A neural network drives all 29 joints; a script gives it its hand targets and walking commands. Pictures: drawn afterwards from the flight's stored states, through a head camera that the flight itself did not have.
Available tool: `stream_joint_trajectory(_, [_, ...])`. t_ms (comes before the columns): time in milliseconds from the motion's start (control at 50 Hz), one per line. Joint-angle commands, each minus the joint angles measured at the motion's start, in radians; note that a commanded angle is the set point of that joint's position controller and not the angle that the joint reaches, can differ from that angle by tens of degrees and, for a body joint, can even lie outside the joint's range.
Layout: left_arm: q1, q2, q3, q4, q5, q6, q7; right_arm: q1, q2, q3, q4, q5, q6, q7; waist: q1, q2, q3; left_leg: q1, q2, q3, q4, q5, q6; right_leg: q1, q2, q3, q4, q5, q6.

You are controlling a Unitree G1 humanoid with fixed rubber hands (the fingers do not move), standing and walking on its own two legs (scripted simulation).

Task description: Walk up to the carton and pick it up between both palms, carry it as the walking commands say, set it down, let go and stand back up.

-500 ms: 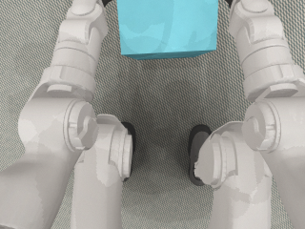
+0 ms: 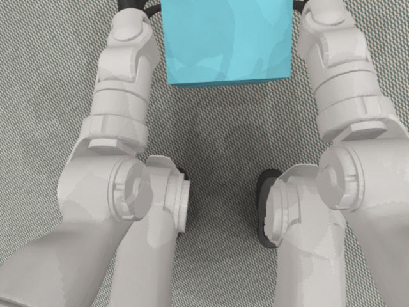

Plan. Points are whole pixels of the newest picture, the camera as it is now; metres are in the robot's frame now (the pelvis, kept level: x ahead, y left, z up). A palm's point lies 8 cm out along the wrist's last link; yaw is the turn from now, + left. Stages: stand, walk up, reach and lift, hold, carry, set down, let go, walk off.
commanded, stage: reach and lift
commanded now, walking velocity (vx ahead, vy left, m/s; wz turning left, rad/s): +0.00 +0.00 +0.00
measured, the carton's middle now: (221, 14) +0.56 +0.01 -0.22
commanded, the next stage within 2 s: none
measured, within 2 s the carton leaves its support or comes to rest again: neither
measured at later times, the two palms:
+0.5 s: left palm (117, 4) +0.53 +0.14 -0.09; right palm out of the picture +0.55 -0.12 -0.10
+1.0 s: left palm out of the picture +0.51 +0.13 -0.01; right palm out of the picture +0.53 -0.12 -0.02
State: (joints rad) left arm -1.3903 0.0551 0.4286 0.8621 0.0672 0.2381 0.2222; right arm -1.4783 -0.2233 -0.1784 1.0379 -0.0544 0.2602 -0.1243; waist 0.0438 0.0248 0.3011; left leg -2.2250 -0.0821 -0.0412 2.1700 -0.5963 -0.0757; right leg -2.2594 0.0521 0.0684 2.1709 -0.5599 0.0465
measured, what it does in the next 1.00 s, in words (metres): rises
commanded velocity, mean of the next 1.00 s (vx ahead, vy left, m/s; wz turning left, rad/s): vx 0.00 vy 0.00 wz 0.00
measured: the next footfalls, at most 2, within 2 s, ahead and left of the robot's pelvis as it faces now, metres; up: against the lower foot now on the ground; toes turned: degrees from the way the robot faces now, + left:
none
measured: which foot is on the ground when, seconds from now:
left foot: down 0.00-1.00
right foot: down 0.00-1.00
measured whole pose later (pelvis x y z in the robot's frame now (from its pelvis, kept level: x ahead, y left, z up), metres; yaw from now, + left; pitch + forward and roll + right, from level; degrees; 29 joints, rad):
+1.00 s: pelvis +0.00 +0.00 +0.08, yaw -1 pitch +42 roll +3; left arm -1.16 -0.08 0.57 0.63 0.22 0.33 0.14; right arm -1.28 -0.06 -0.34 0.85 -0.22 0.36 -0.10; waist 0.04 0.00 0.03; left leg -2.07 -0.07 -0.05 1.89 -0.55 -0.08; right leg -2.11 0.07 0.08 1.89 -0.51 0.04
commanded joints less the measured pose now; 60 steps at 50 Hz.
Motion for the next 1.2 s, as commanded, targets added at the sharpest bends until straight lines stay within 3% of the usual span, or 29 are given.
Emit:
stream_joint_trajectory(0, [-0.678,-1.011,-0.423,-0.078,-0.084,0.006,-0.338,-0.680,1.045,0.280,-0.216,0.099,-0.058,0.267,0.014,-0.091,-1.333,0.587,-0.089,0.143,-0.192,0.317,0.042,0.696,0.099,-0.141,-0.171,0.289,-0.039])
stream_joint_trajectory(200, [-0.661,-1.014,-0.430,-0.129,-0.044,0.027,-0.350,-0.581,1.122,0.240,-0.163,0.051,-0.020,0.268,0.029,-0.084,-1.341,0.580,-0.093,0.152,-0.240,0.325,0.037,0.709,0.112,-0.135,-0.222,0.301,-0.036])
stream_joint_trajectory(460, [-0.598,-1.071,-0.527,-0.225,-0.079,0.042,-0.346,-0.542,1.174,0.323,-0.296,0.064,-0.009,0.235,0.024,-0.093,-1.546,0.675,-0.104,0.149,-0.279,0.451,0.021,0.869,0.131,-0.129,-0.260,0.438,-0.026])
stream_joint_trajectory(660, [-0.523,-1.116,-0.469,-0.172,-0.018,0.065,-0.343,-0.461,1.209,0.269,-0.228,0.007,0.015,0.238,0.029,-0.087,-1.420,0.655,-0.109,0.141,-0.368,0.371,0.017,0.783,0.141,-0.133,-0.343,0.331,-0.029])
stream_joint_trajectory(820, [-0.535,-1.130,-0.441,-0.170,0.005,0.075,-0.345,-0.463,1.228,0.243,-0.223,-0.017,0.027,0.235,0.031,-0.092,-1.439,0.659,-0.112,0.145,-0.423,0.312,0.019,0.820,0.143,-0.127,-0.405,0.274,-0.030])
stream_joint_trajectory(1180, [-0.434,-1.192,-0.454,-0.182,0.015,0.101,-0.355,-0.359,1.325,0.259,-0.247,-0.037,0.057,0.227,0.035,-0.109,-1.482,0.726,-0.122,0.141,-0.517,0.333,0.020,0.950,0.150,-0.114,-0.514,0.307,-0.022])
